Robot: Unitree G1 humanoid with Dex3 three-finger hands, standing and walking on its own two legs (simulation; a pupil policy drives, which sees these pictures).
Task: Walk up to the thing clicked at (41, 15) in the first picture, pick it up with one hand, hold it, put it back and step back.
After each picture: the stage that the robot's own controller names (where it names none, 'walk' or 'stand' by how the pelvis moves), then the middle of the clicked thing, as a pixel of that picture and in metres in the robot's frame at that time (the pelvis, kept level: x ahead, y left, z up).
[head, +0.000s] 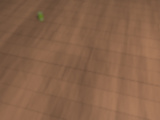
stand; (40, 16) +1.93 +0.63 -0.72
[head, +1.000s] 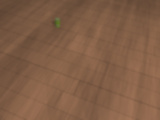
walk; (57, 22) +1.84 +0.33 -0.70
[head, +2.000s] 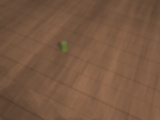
walk; (64, 46) +1.24 +0.18 -0.72
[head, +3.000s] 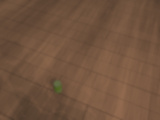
walk; (57, 86) +0.76 +0.20 -0.72
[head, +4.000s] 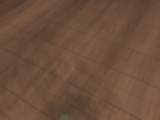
walk; out of the picture +0.45 +0.20 -0.70
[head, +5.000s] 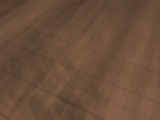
stand; out of the picture +0.33 +0.19 -0.72
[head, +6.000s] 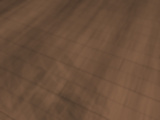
stand; out of the picture +0.33 +0.20 -0.73
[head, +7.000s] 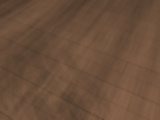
stand; out of the picture +0.31 +0.18 -0.73
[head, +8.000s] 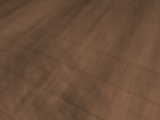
stand; out of the picture +0.32 +0.18 -0.73
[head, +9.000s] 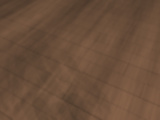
stand; out of the picture +0.31 +0.18 -0.73
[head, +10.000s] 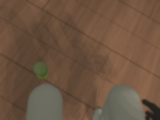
go down; (41, 70) +0.41 +0.19 -0.37
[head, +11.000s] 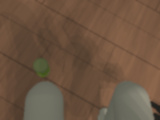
go down; (42, 68) +0.41 +0.19 -0.32
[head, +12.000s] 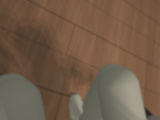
close in; out of the picture +0.41 +0.23 -0.23
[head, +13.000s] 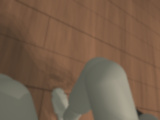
close; out of the picture +0.41 +0.25 -0.23
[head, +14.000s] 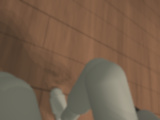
lift; out of the picture +0.39 +0.25 -0.23
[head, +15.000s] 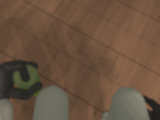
lift; (29, 81) +0.32 +0.20 -0.06
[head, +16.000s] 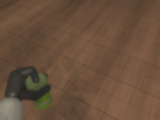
hold; (39, 91) +0.32 +0.16 +0.02
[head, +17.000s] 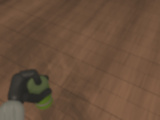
hold; (41, 93) +0.32 +0.17 -0.01
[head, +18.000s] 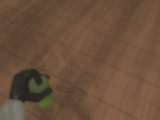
crouch; (41, 92) +0.33 +0.16 -0.04
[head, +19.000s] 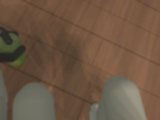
lower; (12, 50) +0.45 +0.21 -0.12
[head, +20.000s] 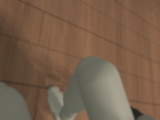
lower; out of the picture +0.43 +0.27 -0.23
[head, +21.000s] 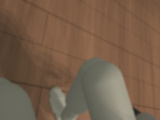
lower; out of the picture +0.42 +0.27 -0.23
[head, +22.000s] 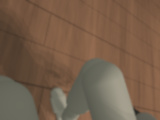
lower; out of the picture +0.42 +0.27 -0.23
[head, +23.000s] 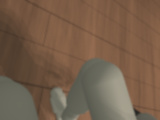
lower; out of the picture +0.41 +0.27 -0.23
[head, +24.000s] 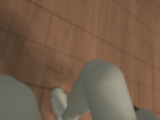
open; out of the picture +0.40 +0.25 -0.24
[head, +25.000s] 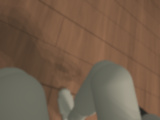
stand; out of the picture +0.40 +0.25 -0.23
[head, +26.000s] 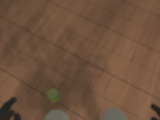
walk; (53, 95) +0.39 +0.18 -0.53
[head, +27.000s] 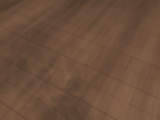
stand; out of the picture +0.35 +0.16 -0.67
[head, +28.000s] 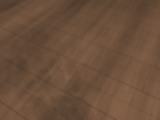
stand; out of the picture +0.36 +0.17 -0.67
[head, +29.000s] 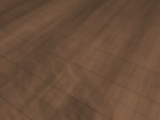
stand; out of the picture +0.37 +0.16 -0.72
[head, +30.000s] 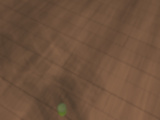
walk; (62, 109) +0.42 +0.12 -0.71
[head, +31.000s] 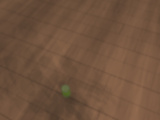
walk; (66, 91) +0.60 +0.18 -0.70
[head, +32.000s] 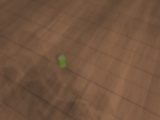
walk; (62, 61) +0.91 +0.21 -0.70
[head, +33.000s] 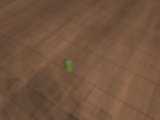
stand; (69, 66) +0.98 +0.15 -0.71
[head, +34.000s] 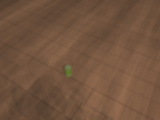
stand; (68, 71) +1.00 +0.18 -0.73
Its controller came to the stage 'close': yes
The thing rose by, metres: 0.71
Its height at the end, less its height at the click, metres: +0.00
